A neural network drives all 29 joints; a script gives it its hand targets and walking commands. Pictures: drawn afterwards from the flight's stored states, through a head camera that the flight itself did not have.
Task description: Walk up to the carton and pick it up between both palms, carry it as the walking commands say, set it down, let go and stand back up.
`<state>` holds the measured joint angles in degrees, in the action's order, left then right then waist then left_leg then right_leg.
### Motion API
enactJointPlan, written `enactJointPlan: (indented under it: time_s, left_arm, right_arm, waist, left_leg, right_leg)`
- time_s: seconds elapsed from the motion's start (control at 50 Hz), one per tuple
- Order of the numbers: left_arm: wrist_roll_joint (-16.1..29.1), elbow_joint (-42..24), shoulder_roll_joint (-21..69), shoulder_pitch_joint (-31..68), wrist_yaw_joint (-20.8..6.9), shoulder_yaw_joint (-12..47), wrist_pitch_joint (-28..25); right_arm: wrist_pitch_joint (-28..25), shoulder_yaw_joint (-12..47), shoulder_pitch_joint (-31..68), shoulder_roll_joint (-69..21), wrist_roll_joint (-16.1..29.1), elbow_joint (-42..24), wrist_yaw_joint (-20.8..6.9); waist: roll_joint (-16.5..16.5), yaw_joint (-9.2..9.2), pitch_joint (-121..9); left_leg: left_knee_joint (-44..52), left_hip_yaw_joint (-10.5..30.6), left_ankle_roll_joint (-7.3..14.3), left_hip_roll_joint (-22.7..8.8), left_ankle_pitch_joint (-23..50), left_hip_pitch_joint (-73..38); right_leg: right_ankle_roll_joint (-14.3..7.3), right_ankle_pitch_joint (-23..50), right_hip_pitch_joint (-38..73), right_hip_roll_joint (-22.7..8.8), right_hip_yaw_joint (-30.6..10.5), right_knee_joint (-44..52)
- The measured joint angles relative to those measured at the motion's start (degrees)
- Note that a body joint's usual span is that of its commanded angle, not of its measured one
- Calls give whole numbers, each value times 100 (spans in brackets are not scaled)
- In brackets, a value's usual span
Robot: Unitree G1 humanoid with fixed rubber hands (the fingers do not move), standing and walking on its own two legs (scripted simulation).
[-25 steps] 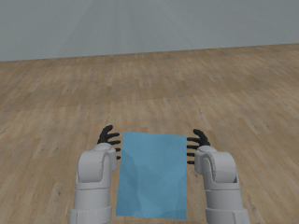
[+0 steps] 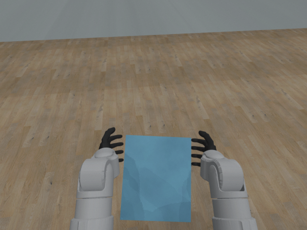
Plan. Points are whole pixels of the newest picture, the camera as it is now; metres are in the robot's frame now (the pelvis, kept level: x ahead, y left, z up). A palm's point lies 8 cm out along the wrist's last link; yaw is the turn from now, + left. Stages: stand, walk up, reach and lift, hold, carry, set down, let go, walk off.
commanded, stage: carry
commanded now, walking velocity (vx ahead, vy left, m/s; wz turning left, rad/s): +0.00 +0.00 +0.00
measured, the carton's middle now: (155, 172) +0.31 +0.00 -0.04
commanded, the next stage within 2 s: none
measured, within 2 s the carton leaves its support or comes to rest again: neither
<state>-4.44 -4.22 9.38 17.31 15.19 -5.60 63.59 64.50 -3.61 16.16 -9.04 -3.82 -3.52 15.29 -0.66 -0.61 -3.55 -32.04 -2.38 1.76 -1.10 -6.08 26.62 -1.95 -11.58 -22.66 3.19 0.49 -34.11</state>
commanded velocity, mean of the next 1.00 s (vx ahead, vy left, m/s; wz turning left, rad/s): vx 0.00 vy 0.00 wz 0.00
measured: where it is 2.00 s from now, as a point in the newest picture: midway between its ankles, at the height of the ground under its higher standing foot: outside the picture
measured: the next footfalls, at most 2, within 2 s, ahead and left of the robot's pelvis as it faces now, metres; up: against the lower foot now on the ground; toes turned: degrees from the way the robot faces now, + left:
none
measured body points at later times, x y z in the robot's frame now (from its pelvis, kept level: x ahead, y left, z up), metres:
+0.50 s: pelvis +0.05 -0.01 +0.01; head +0.04 +0.00 +0.46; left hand +0.35 +0.12 +0.06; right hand +0.35 -0.14 +0.05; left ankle +0.12 +0.10 -0.72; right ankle +0.07 -0.10 -0.72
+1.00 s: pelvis +0.09 -0.01 +0.01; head +0.05 -0.01 +0.45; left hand +0.39 +0.13 +0.06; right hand +0.38 -0.14 +0.05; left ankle +0.12 +0.10 -0.72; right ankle +0.07 -0.10 -0.72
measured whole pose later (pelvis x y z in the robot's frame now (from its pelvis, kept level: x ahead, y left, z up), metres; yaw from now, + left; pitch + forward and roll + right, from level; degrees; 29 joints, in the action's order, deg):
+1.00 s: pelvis +0.09 -0.01 +0.01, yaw +0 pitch -1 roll +0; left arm -7.0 8.6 8.5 14.1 10.4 -5.8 48.7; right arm 49.6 -4.7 14.3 -8.6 -7.5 10.7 10.7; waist -0.2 -0.1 -5.2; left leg -34.0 -3.1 0.6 -1.3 -14.5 18.7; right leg -2.5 -19.4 -13.6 2.5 0.9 -33.8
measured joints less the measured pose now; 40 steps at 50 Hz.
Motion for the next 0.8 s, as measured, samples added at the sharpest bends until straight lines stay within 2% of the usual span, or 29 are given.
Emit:
enactJointPlan:
  time_s: [0.08,0.16,0.2,0.28,0.42,0.48,0.66,0.74,0.8]
  left_arm:
    - [-21,-4,-7,-24,10,-28,-100]
    - [-56,348,17,58,-62,-55,-298]
    - [-19,162,3,12,-36,23,-272]
    - [-33,195,2,8,-80,-41,-416]
    - [-176,708,-6,-21,-252,-105,-800]
    - [-98,468,-50,-179,-214,36,-784]
    - [-80,511,-74,-283,-271,44,-1072]
    - [-77,585,-76,-288,-312,56,-1153]
    - [-151,903,-63,-240,-354,-4,-1259]
  right_arm:
    - [-90,24,7,-3,31,25,-32]
    - [-341,-153,91,-26,-106,408,-108]
    - [-346,-85,22,-7,-75,238,-69]
    - [-438,-31,-4,0,-57,223,-82]
    - [-845,-129,18,-4,-210,810,-260]
    - [-841,-12,-159,39,-98,565,-215]
    - [-1153,-16,-202,49,-101,697,-302]
    - [-1208,-34,-240,58,-112,719,-313]
    - [-1294,-68,-204,49,-225,1014,-356]
  waist:
    - [110,1,-6]
    - [54,65,-82]
    - [20,86,-43]
    - [21,83,-12]
    - [56,63,-72]
    - [78,42,-3]
    - [95,41,73]
    - [33,74,34]
    - [19,80,-50]
  left_leg:
    - [89,-47,-32,19,48,-21]
    - [128,-28,-73,-18,51,-28]
    - [111,-7,-90,-53,51,-29]
    - [66,9,-116,-80,-42,-62]
    - [11,-8,-130,-86,-232,-179]
    - [-8,-19,-124,-66,-313,-244]
    - [-135,-70,-112,-48,-576,-434]
    - [-230,-67,-115,-62,-701,-503]
    - [-241,-73,-116,-61,-757,-575]
  right_leg:
    - [-32,-104,-66,-46,-7,-87]
    - [-51,-27,-25,-23,28,14]
    - [-66,-41,7,9,50,55]
    - [-89,-95,71,35,67,78]
    - [-93,-240,218,33,54,97]
    - [-83,-324,286,10,49,79]
    - [-65,-554,490,-21,11,-1]
    - [-62,-638,595,-12,17,-19]
    - [-59,-679,680,-18,17,-2]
